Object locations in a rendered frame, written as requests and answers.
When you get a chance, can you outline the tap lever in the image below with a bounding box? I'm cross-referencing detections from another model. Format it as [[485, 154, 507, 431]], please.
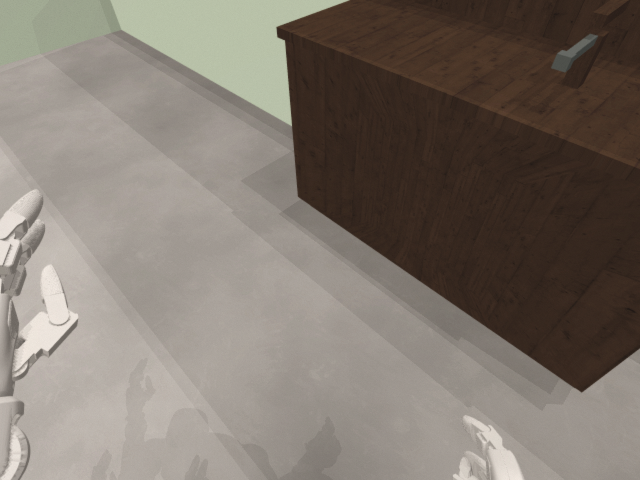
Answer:
[[551, 34, 598, 72]]

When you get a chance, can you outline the left robot forearm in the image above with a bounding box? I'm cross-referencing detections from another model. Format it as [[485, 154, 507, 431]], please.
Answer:
[[0, 396, 30, 480]]

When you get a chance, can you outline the counter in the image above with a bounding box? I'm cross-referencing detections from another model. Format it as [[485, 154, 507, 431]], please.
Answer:
[[276, 0, 640, 392]]

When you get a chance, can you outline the left robot hand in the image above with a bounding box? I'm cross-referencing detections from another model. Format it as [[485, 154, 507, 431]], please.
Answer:
[[0, 189, 78, 397]]

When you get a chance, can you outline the right robot hand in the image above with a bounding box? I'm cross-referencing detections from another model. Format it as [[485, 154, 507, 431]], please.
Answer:
[[453, 415, 525, 480]]

